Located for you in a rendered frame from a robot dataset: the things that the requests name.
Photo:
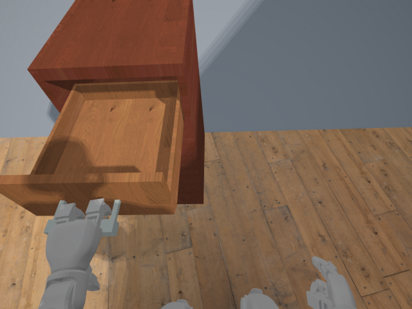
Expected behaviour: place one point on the right robot thigh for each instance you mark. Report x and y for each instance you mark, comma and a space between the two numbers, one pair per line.
257, 301

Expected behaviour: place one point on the robot right hand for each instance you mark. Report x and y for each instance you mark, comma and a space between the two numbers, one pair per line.
328, 295

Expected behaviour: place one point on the robot left hand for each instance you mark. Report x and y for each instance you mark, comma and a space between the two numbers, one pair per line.
71, 244

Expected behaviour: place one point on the handle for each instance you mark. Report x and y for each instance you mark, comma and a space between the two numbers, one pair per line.
109, 226

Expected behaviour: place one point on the left robot forearm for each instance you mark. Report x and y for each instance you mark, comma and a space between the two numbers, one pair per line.
65, 289

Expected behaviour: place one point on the cabinet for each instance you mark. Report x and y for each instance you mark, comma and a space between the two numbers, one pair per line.
100, 41

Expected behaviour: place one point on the robot right shin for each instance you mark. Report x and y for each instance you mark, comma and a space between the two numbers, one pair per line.
256, 291

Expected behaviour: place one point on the drawer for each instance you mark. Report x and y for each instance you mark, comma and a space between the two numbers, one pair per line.
113, 140

